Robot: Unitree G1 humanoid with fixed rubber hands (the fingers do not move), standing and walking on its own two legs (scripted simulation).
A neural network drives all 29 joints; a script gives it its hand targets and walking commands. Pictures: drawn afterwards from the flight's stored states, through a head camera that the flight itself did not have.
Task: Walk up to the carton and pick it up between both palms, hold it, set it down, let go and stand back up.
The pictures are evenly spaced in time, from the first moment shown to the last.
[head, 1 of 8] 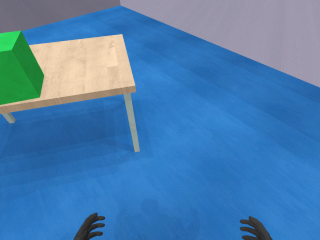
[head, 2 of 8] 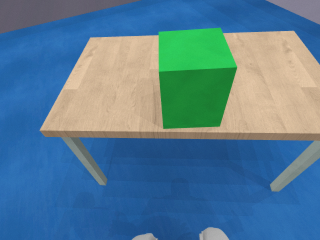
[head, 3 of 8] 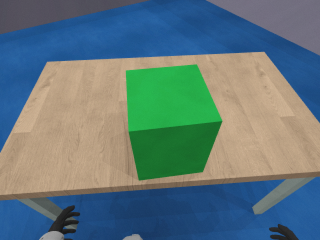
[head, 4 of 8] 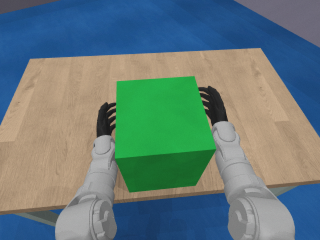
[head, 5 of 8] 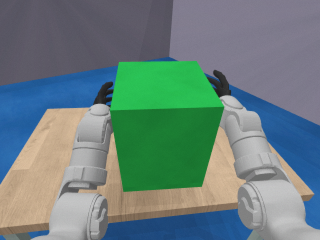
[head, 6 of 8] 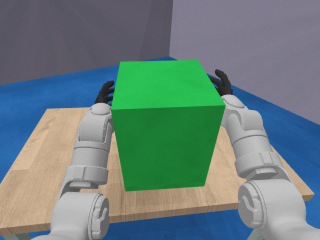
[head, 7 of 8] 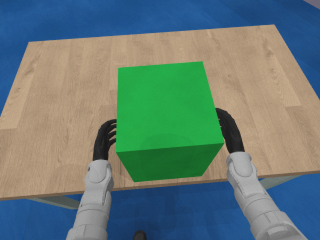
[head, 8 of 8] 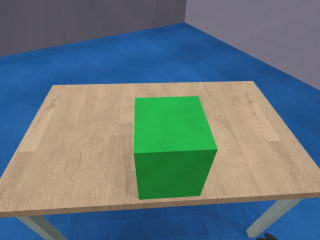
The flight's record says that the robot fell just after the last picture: no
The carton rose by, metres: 0.20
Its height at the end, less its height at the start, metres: +0.00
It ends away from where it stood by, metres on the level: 0.02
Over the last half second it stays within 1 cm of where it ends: yes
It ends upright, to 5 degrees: yes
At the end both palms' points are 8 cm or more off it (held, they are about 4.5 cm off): yes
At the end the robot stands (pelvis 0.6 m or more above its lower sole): yes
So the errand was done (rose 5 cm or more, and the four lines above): yes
